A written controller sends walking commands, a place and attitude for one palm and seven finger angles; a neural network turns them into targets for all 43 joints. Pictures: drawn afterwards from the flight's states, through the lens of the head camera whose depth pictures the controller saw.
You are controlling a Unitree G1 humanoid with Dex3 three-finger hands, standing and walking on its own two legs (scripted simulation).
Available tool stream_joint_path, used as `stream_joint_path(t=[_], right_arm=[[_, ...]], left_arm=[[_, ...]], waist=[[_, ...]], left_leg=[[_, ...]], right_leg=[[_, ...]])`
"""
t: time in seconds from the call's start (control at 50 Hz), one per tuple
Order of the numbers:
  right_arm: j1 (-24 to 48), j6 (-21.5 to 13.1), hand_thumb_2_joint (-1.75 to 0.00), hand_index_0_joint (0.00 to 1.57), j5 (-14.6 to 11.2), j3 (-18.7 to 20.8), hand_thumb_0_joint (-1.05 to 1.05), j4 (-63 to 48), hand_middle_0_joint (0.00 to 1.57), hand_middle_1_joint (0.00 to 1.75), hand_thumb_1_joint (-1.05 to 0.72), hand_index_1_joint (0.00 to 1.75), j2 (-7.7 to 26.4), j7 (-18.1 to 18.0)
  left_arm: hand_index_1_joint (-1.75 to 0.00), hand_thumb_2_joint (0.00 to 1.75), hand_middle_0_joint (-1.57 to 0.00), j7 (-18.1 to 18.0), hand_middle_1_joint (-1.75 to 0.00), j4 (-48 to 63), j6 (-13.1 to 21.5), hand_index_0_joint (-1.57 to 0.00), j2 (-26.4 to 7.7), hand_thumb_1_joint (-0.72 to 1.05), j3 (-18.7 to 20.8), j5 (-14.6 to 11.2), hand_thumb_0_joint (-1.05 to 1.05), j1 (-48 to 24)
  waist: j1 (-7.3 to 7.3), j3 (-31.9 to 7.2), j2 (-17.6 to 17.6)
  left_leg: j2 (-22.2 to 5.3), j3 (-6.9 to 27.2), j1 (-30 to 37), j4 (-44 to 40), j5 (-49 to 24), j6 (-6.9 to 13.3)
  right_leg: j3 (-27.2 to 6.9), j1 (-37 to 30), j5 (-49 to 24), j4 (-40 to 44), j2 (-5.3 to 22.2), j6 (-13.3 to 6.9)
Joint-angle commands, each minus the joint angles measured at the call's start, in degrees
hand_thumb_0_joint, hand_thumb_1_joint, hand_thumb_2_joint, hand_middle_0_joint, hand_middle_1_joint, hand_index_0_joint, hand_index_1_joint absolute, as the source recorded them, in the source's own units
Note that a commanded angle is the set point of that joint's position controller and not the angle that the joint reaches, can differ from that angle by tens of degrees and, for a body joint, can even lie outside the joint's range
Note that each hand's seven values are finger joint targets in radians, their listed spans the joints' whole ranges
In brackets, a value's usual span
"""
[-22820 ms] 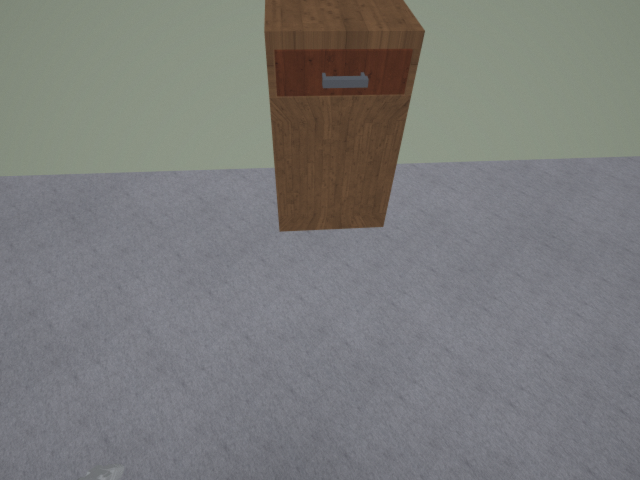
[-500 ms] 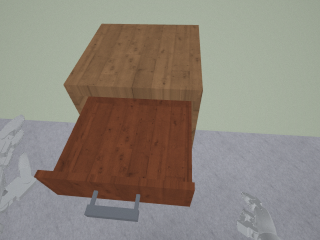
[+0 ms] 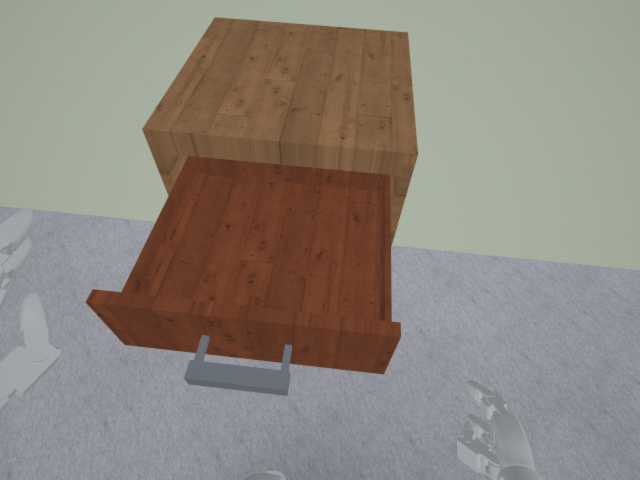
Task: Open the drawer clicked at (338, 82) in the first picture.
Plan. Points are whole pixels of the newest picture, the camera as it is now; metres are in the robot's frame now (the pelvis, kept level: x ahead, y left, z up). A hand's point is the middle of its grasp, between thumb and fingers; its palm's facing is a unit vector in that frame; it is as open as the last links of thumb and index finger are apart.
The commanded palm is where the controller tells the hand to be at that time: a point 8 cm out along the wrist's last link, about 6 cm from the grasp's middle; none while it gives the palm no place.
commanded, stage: step back with the hand held close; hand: left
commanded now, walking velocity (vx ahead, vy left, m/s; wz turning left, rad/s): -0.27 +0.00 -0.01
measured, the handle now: (242, 362) +0.28 +0.13 -0.06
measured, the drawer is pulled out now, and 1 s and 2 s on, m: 0.30 0.30 0.30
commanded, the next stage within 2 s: stop stepping back and stand still in 0.70 s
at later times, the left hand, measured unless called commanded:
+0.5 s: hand (78, 429) +0.14 +0.19 +0.17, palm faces +0.18 -0.83 -0.52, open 7.4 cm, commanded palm +0.06 +0.25 +0.19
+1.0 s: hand out of the picture -0.02 +0.13 +0.18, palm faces +0.25 -0.80 -0.55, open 7.4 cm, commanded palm -0.08 +0.19 +0.19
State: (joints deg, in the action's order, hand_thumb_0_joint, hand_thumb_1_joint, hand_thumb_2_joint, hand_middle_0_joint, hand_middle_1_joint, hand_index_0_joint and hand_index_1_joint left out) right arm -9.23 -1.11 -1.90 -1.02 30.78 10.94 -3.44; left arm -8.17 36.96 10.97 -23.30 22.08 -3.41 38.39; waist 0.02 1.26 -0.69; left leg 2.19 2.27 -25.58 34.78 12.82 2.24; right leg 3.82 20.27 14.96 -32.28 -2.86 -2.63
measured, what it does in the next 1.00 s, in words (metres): walks backwards: right foot, then left foot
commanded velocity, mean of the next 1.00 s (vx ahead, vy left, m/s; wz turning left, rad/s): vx -0.24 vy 0.03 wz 0.00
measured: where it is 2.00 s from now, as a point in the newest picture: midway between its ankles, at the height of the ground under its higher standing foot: outside the picture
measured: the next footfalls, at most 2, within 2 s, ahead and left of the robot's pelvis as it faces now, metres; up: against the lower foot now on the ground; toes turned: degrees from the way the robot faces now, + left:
right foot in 0.48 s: -0.14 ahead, -0.16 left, +0.00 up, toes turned -4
left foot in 0.74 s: -0.07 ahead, +0.06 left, +0.00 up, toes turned +1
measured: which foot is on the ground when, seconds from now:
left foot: down 0.00-0.54, up 0.56-0.72, down 0.74-0.96, up 0.98-1.00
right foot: down 0.00-0.16, up 0.18-0.46, down 0.48-1.00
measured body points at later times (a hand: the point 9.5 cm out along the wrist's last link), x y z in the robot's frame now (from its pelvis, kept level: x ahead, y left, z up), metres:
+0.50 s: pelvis -0.08 -0.03 +0.00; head -0.01 -0.01 +0.44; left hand +0.12 +0.23 +0.20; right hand +0.12 -0.24 -0.08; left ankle +0.07 +0.09 -0.73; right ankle -0.17 -0.13 -0.73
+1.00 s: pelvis -0.21 -0.09 +0.00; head -0.17 -0.09 +0.44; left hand -0.04 +0.17 +0.21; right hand -0.03 -0.32 -0.09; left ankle -0.13 +0.05 -0.71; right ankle -0.18 -0.17 -0.73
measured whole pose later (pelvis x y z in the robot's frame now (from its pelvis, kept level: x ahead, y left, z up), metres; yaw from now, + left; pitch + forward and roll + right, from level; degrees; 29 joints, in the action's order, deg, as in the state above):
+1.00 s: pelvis -0.21 -0.09 +0.00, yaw +0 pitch +0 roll +0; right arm -9.3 -3.3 -1.7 -0.2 30.8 10.5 -1.9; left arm -7.7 40.8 12.1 -26.0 23.3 -3.3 40.6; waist -1.5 5.1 0.4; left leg -1.6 1.5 -28.2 44.9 21.1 -0.9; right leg 4.7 19.4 16.8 -36.5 -1.6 -3.4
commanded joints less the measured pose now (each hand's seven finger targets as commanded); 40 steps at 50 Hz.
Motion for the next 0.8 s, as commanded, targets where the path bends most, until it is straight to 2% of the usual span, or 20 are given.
stream_joint_path(t=[0.0, 0.04, 0.08, 0.14, 0.18, 0.22, 0.26, 0.44, 0.46, 0.48, 0.52, 0.56, 0.6, 0.64, 0.66, 0.68, 0.72, 0.74, 0.76, 0.78], right_arm=[[3.7, -3.5, -0.9, 0.2, 0.6, 4.0, 0.0, -7.1, 0.2, 0.3, -0.9, 0.3, 7.8, -0.6], [3.8, -3.5, -0.9, 0.2, 0.9, 4.0, 0.0, -6.4, 0.2, 0.3, -0.9, 0.3, 7.7, -0.5], [4.8, -3.6, -0.9, 0.2, 0.9, 3.9, 0.0, -6.9, 0.2, 0.3, -0.9, 0.3, 7.8, -0.8], [5.6, -4.5, -0.9, 0.2, 1.3, 3.8, 0.0, -8.1, 0.2, 0.3, -0.9, 0.3, 8.0, -0.7], [3.7, -5.4, -0.9, 0.2, 2.3, 4.1, 0.0, -7.2, 0.2, 0.3, -0.9, 0.3, 7.1, -0.7], [2.9, -6.3, -0.9, 0.2, 2.3, 4.6, 0.0, -5.7, 0.2, 0.3, -0.9, 0.3, 7.5, 0.0], [2.8, -6.9, -0.9, 0.2, 2.2, 4.7, 0.0, -5.3, 0.2, 0.3, -0.9, 0.3, 8.1, 0.5], [5.8, -7.5, -0.9, 0.2, 1.7, 3.5, 0.0, -5.0, 0.2, 0.3, -0.9, 0.3, 8.7, 1.7], [6.0, -7.2, -0.9, 0.2, 1.7, 3.6, 0.0, -5.5, 0.2, 0.3, -0.9, 0.3, 9.0, 1.7], [5.0, -6.7, -0.9, 0.2, 0.7, 3.8, 0.0, -5.8, 0.2, 0.3, -0.9, 0.3, 8.2, 1.9], [5.8, -6.0, -0.9, 0.2, -1.4, 5.1, 0.0, -6.2, 0.2, 0.3, -0.9, 0.3, 8.0, 1.1], [9.3, -5.1, -0.9, 0.2, -0.5, 4.3, 0.0, -6.5, 0.2, 0.3, -0.9, 0.3, 6.5, 0.4], [9.5, -3.3, -0.9, 0.2, 0.4, 1.8, 0.0, -5.4, 0.2, 0.3, -0.9, 0.3, 3.6, -0.9], [8.8, -2.1, -0.9, 0.2, 0.4, 1.8, 0.0, -5.5, 0.2, 0.3, -0.9, 0.3, 4.8, -1.9], [9.0, -2.1, -0.9, 0.2, 0.1, 2.2, 0.0, -5.6, 0.2, 0.3, -0.9, 0.3, 5.9, -2.1], [7.2, -1.7, -0.9, 0.2, 0.1, 2.6, 0.0, -5.3, 0.2, 0.3, -0.9, 0.3, 6.5, -2.0], [5.5, -2.8, -0.9, 0.2, -0.6, 5.2, 0.0, -6.3, 0.2, 0.3, -0.9, 0.3, 8.3, -0.5], [3.6, -3.9, -0.9, 0.2, 0.3, 5.9, 0.0, -5.1, 0.2, 0.3, -0.9, 0.3, 7.7, 0.5], [4.8, -4.9, -0.9, 0.2, 1.7, 5.7, 0.0, -5.1, 0.2, 0.3, -0.9, 0.3, 7.0, 0.7], [4.0, -5.4, -0.9, 0.2, 2.2, 4.7, 0.0, -5.4, 0.2, 0.3, -0.9, 0.3, 6.3, 1.0]], left_arm=[[-0.3, 0.9, -0.2, -2.1, -0.3, 12.7, 3.9, -0.2, -8.8, 0.9, 5.7, -0.6, 0.0, -2.2], [-0.3, 0.9, -0.2, -2.4, -0.3, 13.2, 4.3, -0.2, -9.4, 0.9, 6.5, -0.7, 0.0, -1.8], [-0.3, 0.9, -0.2, -2.3, -0.3, 14.0, 4.7, -0.2, -10.0, 0.9, 7.5, -0.6, 0.0, -0.4], [-0.3, 0.9, -0.2, -1.6, -0.3, 13.5, 5.7, -0.2, -9.9, 0.9, 8.8, 0.1, 0.0, -0.2], [-0.3, 0.9, -0.2, -1.6, -0.3, 14.7, 5.6, -0.2, -9.7, 0.9, 8.7, 0.0, 0.0, -1.5], [-0.3, 0.9, -0.2, -1.2, -0.3, 13.9, 5.7, -0.2, -8.6, 0.9, 7.7, -0.3, 0.0, -0.1], [-0.3, 0.9, -0.2, -0.8, -0.3, 14.1, 5.5, -0.2, -8.1, 0.9, 6.8, -0.5, 0.0, 1.1], [-0.3, 0.9, -0.2, 2.2, -0.3, 15.8, 6.9, -0.2, -11.7, 0.9, 10.8, -2.9, 0.0, 2.4], [-0.3, 0.9, -0.2, 2.5, -0.3, 16.2, 7.2, -0.2, -13.4, 0.9, 12.7, -2.8, 0.0, 3.5], [-0.3, 0.9, -0.2, 3.1, -0.3, 15.2, 7.2, -0.2, -10.8, 0.9, 10.3, -3.3, 0.0, 3.7], [-0.3, 0.9, -0.2, 2.8, -0.3, 12.2, 7.0, -0.2, -12.1, 0.9, 10.8, -3.6, 0.0, 4.3], [-0.3, 0.9, -0.2, 1.4, -0.3, 10.7, 6.3, -0.2, -12.5, 0.9, 12.6, -2.3, 0.0, 2.0], [-0.3, 0.9, -0.2, 0.2, -0.3, 5.4, 4.7, -0.2, -9.4, 0.9, 9.9, -0.6, 0.0, 0.9], [-0.3, 0.9, -0.2, -0.6, -0.3, 4.8, 4.3, -0.2, -8.8, 0.9, 7.8, 0.2, 0.0, -1.5], [-0.3, 0.9, -0.2, -0.9, -0.3, 5.8, 4.2, -0.2, -8.8, 0.9, 6.7, 0.1, 0.0, -2.7], [-0.3, 0.9, -0.2, -0.9, -0.3, 7.2, 4.3, -0.2, -7.5, 0.9, 5.1, -0.5, 0.0, -2.3], [-0.3, 0.9, -0.2, -0.5, -0.3, 12.2, 5.1, -0.2, -7.8, 0.9, 4.6, -0.7, 0.0, -3.9], [-0.3, 0.9, -0.2, -0.1, -0.3, 9.2, 5.4, -0.2, -5.9, 0.9, 4.2, -0.6, 0.0, -0.7], [-0.3, 0.9, -0.2, -0.3, -0.3, 11.5, 5.3, -0.2, -7.5, 0.9, 6.1, -0.3, 0.0, 1.6], [-0.3, 0.9, -0.2, -0.1, -0.3, 16.0, 5.2, -0.2, -7.9, 0.9, 5.8, -0.6, 0.0, 0.4]], waist=[[-1.64, -5.8, 4.5], [-1.56, -6.9, 3.6], [-1.05, -7.2, -3.2], [-0.3, -6.8, -13.5], [-0.37, -8.0, -11.5], [0.09, -10.4, -6.9], [0.15, -11.9, -9.3], [1.12, -16.1, -11.7], [1.28, -17.0, -11.5], [0.8, -17.5, -5.8], [-0.82, -13.1, 11.5], [-1.08, -8.5, 8.4], [-1.91, -4.9, 7.3], [-2.35, -4.8, 8.1], [-2.53, -4.9, 7.6], [-2.37, -7.3, 5.2], [-1.25, -11.3, -5.5], [-1.28, -11.3, -8.4], [-0.13, -12.6, -14.8], [-0.18, -12.6, -14.0]], left_leg=[[-3.4, 3.8, 6.0, 4.5, 7.9, -0.8], [-3.7, 3.6, 7.8, 3.7, 3.4, -0.8], [-7.9, 7.9, 6.4, -5.0, -3.0, 0.4], [-17.6, 17.3, -8.0, -20.7, 4.1, 4.4], [-19.6, 18.3, -4.1, -20.6, -3.7, 5.9], [-18.6, 14.6, 5.6, -16.4, -13.3, 6.1], [-17.4, 12.2, 10.7, -15.5, -17.6, 5.5], [-13.8, 7.3, 13.5, -12.7, -13.6, 2.7], [-12.7, 6.0, 12.7, -11.2, -11.9, 2.0], [-9.3, 2.8, 14.5, -6.6, -9.9, 0.1], [-1.4, -3.2, 15.1, 13.5, 4.0, -3.4], [0.0, -0.9, 0.1, 25.3, 14.3, -3.3], [-1.5, -0.5, -6.8, 15.9, 16.5, -3.5], [-0.6, -3.0, -3.2, 3.0, 11.3, -3.2], [-1.5, -3.7, 0.5, -5.0, 3.1, -2.8], [-4.6, -2.9, 6.8, -11.3, -16.4, -1.4], [-19.0, 7.2, 20.7, -11.6, -49.5, 3.8], [-21.9, 9.5, 21.8, -11.5, -51.7, 6.3], [-22.2, 9.1, 19.7, -10.3, -51.6, 7.7], [-21.4, 10.2, 16.6, -11.0, -48.7, 7.9]], right_leg=[[-16.9, 4.5, 6.5, 14.7, 16.4, -3.6], [-14.0, 3.6, 0.6, 12.4, 16.5, -3.7], [-9.2, 0.8, -2.5, 6.7, 11.2, -1.3], [-3.7, -10.3, 8.6, -10.2, 2.0, 2.5], [-5.3, -6.3, 13.7, -18.2, 1.6, 2.5], [-4.9, -1.5, 14.8, -16.5, 1.8, 3.0], [-3.8, -0.4, 14.3, -14.0, 1.4, 3.4], [-0.7, -9.2, 2.7, 9.3, 0.2, 2.7], [-0.2, -11.3, -1.0, 12.0, 0.6, 2.5], [-0.3, -9.8, -5.4, 14.0, 2.3, 2.3], [-8.1, 2.8, -13.5, 17.0, 16.0, -1.9], [-14.5, -0.3, -36.5, 12.0, 21.6, -6.0], [-8.9, -11.3, -52.2, 5.8, 18.4, -4.4], [-7.1, -14.6, -59.7, 1.6, 15.4, -1.6], [-6.2, -14.6, -58.3, -1.3, 14.2, 0.0], [-4.3, -13.5, -51.7, -4.5, 11.2, 2.7], [-5.5, -0.1, -2.7, -12.9, 5.3, 5.4], [-6.5, 4.5, 14.1, -18.0, 3.0, 4.3], [-7.7, 5.2, 17.8, -20.9, 2.9, 3.7], [-7.4, 3.7, 16.9, -21.0, 2.8, 4.0]])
